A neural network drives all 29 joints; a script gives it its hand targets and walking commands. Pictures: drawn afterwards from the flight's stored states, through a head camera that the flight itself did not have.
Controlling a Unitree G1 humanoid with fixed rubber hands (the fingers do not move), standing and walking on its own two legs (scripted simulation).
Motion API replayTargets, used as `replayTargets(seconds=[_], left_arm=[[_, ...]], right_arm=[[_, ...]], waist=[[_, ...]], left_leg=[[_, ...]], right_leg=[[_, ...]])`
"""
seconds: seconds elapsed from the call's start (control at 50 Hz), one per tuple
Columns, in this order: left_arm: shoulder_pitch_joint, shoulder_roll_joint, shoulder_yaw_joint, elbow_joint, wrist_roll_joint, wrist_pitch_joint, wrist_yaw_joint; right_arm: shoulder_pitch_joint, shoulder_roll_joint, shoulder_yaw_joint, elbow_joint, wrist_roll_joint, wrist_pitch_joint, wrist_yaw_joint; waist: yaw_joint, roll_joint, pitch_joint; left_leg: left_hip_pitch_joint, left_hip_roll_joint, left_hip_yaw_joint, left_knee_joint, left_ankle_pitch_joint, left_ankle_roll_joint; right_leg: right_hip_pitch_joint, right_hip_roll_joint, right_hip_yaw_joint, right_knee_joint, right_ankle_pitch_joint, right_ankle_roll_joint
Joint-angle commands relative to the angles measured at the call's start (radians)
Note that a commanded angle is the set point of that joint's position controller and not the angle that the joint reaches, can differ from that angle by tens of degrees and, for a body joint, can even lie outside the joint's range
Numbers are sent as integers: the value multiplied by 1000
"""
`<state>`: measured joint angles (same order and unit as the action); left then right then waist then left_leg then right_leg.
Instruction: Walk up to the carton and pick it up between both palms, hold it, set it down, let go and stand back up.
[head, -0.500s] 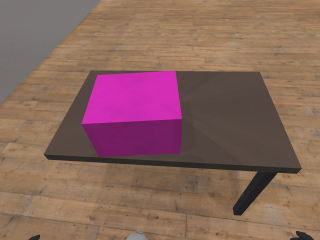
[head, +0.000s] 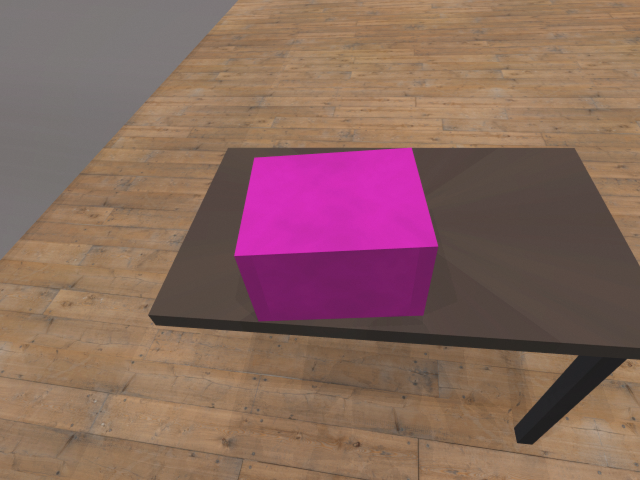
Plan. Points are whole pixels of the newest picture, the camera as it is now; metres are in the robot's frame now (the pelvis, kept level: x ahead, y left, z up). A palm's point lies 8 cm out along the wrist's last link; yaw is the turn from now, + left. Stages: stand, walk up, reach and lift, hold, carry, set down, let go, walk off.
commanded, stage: walk up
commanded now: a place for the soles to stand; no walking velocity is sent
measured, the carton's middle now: (335, 233) +0.54 +0.01 -0.04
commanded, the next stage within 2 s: none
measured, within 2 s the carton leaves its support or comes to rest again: neither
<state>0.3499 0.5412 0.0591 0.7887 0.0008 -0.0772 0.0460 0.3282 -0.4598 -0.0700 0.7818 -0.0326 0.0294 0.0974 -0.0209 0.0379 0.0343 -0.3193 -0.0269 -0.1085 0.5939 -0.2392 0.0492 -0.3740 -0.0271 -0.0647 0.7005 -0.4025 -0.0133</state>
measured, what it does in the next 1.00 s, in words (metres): steps on the spot: right foot, then left foot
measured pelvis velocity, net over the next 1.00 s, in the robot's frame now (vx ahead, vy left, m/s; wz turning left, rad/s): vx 0.06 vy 0.04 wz -0.05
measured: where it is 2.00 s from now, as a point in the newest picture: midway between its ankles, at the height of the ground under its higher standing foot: outside the picture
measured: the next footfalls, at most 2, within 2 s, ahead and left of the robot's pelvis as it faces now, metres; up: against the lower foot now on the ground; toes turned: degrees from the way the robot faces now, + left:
right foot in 0.02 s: +0.12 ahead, -0.10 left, +0.00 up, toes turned -3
left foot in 0.40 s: +0.14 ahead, +0.19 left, +0.00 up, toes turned -7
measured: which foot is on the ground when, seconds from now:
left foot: down 0.00-0.02, up 0.04-0.38, down 0.40-1.00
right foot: up 0.00-0.00, down 0.02-1.00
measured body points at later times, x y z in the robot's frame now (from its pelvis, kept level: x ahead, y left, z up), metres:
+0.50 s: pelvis +0.04 +0.03 +0.00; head +0.04 +0.01 +0.45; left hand +0.11 +0.38 -0.07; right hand +0.12 -0.31 -0.10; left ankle +0.08 +0.19 -0.72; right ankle +0.07 -0.10 -0.71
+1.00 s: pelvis +0.06 +0.04 +0.00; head +0.07 +0.02 +0.44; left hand +0.15 +0.38 -0.08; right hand +0.15 -0.30 -0.11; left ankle +0.10 +0.20 -0.72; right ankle +0.08 -0.10 -0.73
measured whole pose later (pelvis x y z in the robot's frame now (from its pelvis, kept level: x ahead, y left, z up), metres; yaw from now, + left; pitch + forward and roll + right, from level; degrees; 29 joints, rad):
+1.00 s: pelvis +0.06 +0.04 +0.00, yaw -3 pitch -1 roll +0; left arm 0.34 0.47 0.04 0.79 0.00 -0.08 0.03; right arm 0.21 -0.46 -0.07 0.78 -0.01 0.00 0.04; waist -0.02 0.05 0.03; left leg -0.35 0.03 -0.10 0.67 -0.31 -0.02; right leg -0.34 -0.02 0.01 0.67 -0.31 0.01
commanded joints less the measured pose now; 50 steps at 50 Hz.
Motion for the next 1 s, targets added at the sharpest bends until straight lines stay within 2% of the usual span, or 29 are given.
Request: replayTargets(seconds=[0.0, 0.02, 0.04, 0.06, 0.08, 0.12, 0.22, 0.3, 0.34, 0.36, 0.4, 0.42, 0.44, 0.52, 0.54, 0.56, 0.58, 0.6, 0.62, 0.68, 0.72, 0.74, 0.78, 0.8, 0.82, 0.86, 0.9, 0.92, 0.98], left_arm=[[248, 216, 83, 45, 30, -35, 18], [177, 280, 97, 20, 34, -34, 29], [114, 274, 94, -4, 26, -37, 28], [59, 267, 92, -4, 26, -38, 27], [56, 214, 80, -13, 25, -46, 22], [75, 183, 70, -22, 25, -48, 13], [85, 185, 69, -35, 19, -30, -3], [28, 172, 57, -55, 19, -10, -19], [-31, 146, 44, -72, 10, 2, -22], [-16, 110, 24, -72, 6, 8, -23], [-16, 26, -3, -75, -7, 18, -17], [-36, 115, 23, -49, 10, 21, -19], [-33, 115, 24, -48, 7, 14, -23], [108, 89, 27, -2, 20, -20, -29], [138, 98, 39, 11, 22, -24, -20], [151, 147, 51, 2, 28, -31, -9], [96, 190, 62, -3, 33, -30, -8], [66, 235, 74, -11, 35, -24, -8], [27, 218, 74, -22, 34, -24, -9], [-40, 170, 50, -46, 19, -15, -16], [-55, 135, 27, -58, 17, -8, -22], [-54, 107, 24, -59, 13, -4, -23], [-53, 72, 11, -58, 2, 3, -20], [-33, 88, 17, -32, 0, 1, -17], [18, 87, 12, -12, 7, -6, -20], [25, 102, 18, 5, 16, -21, -19], [27, 161, 36, 3, 23, -28, -11], [4, 182, 41, 2, 21, -30, -12], [-74, 157, 28, -33, 22, -17, -13]], right_arm=[[-105, -87, -17, -146, 14, 7, -28], [-89, -112, -22, -121, 5, 15, -37], [-83, -184, -46, -93, 9, 24, -41], [-43, -204, -53, -72, 10, 24, -37], [-4, -191, -58, -56, 15, 18, -37], [-11, -168, -53, -43, 2, 5, -32], [-89, -128, -30, -59, 3, -6, -53], [-64, -118, -30, -36, 8, -38, -65], [1, -122, -38, -10, 9, -50, -73], [11, -154, -45, 11, 6, -54, -80], [-51, -258, -60, -34, -7, -59, -82], [-84, -271, -58, -36, 5, -55, -76], [-116, -245, -50, -54, 1, -57, -76], [-144, -165, -38, -57, 13, -36, -63], [-141, -137, -25, -55, 22, -31, -65], [-143, -90, -13, -80, 32, -32, -69], [-139, -97, -11, -89, 29, -29, -74], [-121, -153, -31, -72, 18, -24, -80], [-99, -160, -30, -63, 18, -25, -77], [-59, -120, -30, -29, 21, -42, -75], [0, -132, -42, -2, 13, -51, -75], [-24, -155, -42, -12, 8, -51, -78], [-117, -228, -47, -45, 9, -51, -73], [-153, -208, -33, -48, 15, -48, -70], [-200, -209, -27, -53, 17, -44, -69], [-180, -156, -20, -49, 24, -40, -68], [-167, -132, -14, -55, 30, -39, -72], [-145, -124, -17, -55, 20, -31, -73], [-98, -135, -21, -24, 11, -38, -72]], waist=[[106, -116, -12], [87, -124, 37], [51, -44, 117], [10, 4, 126], [0, -20, 96], [8, -61, 31], [56, -155, -8], [37, -197, -74], [-4, -151, -75], [-19, -92, -78], [1, 227, 17], [-4, 146, 101], [14, 94, 136], [53, 129, -17], [66, 86, -51], [69, -95, -80], [53, -166, -65], [46, -173, -47], [24, -157, -3], [-11, -142, 7], [-34, -120, -72], [-24, -96, -61], [12, 80, -7], [33, 97, 29], [60, 96, 23], [54, 76, -35], [41, -85, -94], [17, -109, -71], [-26, -54, -62]], left_leg=[[-391, -1, -54, 214, -394, 39], [-423, -30, -19, 399, -295, -12], [-402, 28, -89, 438, -246, -25], [-395, 62, -81, 461, -168, -26], [-366, 52, -68, 444, -138, -23], [-325, 54, -18, 431, -83, -39], [-246, 88, 79, 246, -139, -50], [-78, 50, 135, 71, -152, -44], [107, 27, 140, -82, -8, -24], [164, 48, 80, -123, -27, 2], [76, 321, -437, -370, -440, 107], [-45, 340, -451, -367, -532, 166], [-80, 304, -389, -356, -477, 161], [-81, 151, -74, -108, -150, 68], [-58, 128, -23, 39, -37, 49], [-161, 68, 7, 201, -10, 19], [-254, 20, 72, 257, -246, -17], [-206, 63, 49, 308, -378, -26], [-223, 96, 46, 303, -361, -25], [-10, 65, 115, 69, -137, -7], [118, 29, 99, -34, 7, 11], [123, 91, 10, -109, -17, 31], [25, 255, -306, -245, -219, 107], [-44, 278, -304, -270, -280, 128], [-47, 245, -223, -214, -222, 110], [-67, 165, -106, -100, -10, 47], [-90, 58, 7, 102, 52, 5], [-95, 55, 40, 121, -77, -5], [66, 63, 35, -15, -92, 10]], right_leg=[[368, -193, 434, -405, -230, -100], [253, -396, 690, -543, -439, -141], [133, -403, 691, -545, -498, -163], [132, -368, 617, -510, -451, -180], [154, -298, 511, -482, -322, -125], [179, -208, 340, -412, 3, -109], [159, -213, 284, -314, 165, -181], [134, -182, 224, -188, 296, -180], [13, -162, 184, -86, 286, -151], [-43, -130, 174, -35, 215, -114], [-228, 42, 34, 143, -108, -15], [-173, 12, 78, 180, -137, -9], [-167, 5, 81, 150, -116, -19], [175, 53, 1, -191, 75, -22], [219, 28, 86, -236, 110, -24], [275, -122, 335, -291, 181, -89], [269, -266, 510, -339, 158, -176], [159, -328, 572, -347, 54, -229], [145, -322, 524, -304, 109, -243], [21, -195, 278, -196, 341, -161], [-6, -120, 199, -91, 299, -106], [-17, -90, 175, -44, 249, -82], [-75, 40, 50, 27, -65, -16], [-7, 30, 49, 2, -100, -17], [37, 29, 48, -88, -59, -24], [170, -6, 108, -161, 114, -36], [208, -143, 332, -202, 318, -115], [173, -211, 399, -206, 355, -161], [10, -151, 275, -135, 276, -127]])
